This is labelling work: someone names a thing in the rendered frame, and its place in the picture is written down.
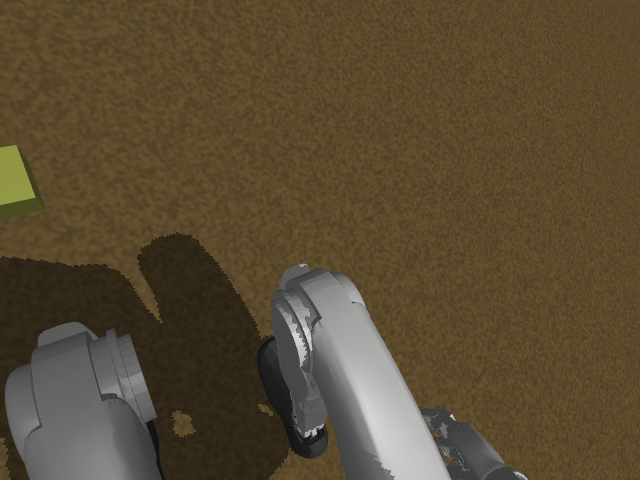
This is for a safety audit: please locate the right robot foot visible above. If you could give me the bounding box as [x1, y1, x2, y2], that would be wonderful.
[257, 337, 328, 459]

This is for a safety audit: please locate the right robot hand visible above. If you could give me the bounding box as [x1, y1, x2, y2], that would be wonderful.
[419, 406, 507, 480]

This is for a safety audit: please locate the left robot foot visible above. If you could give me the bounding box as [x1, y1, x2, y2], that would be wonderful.
[146, 420, 165, 480]

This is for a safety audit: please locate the carton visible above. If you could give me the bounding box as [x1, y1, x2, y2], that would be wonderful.
[0, 145, 46, 220]

